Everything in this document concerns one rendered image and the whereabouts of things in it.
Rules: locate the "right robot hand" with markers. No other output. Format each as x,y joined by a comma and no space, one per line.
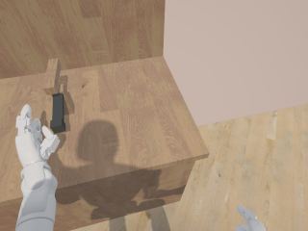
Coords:
251,219

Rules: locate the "counter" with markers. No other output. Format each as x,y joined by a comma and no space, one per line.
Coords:
130,141

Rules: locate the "tap lever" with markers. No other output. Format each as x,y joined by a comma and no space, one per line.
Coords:
57,124

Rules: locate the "left robot forearm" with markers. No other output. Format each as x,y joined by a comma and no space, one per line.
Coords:
38,207

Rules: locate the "left robot hand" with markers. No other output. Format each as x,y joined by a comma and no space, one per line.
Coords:
28,142

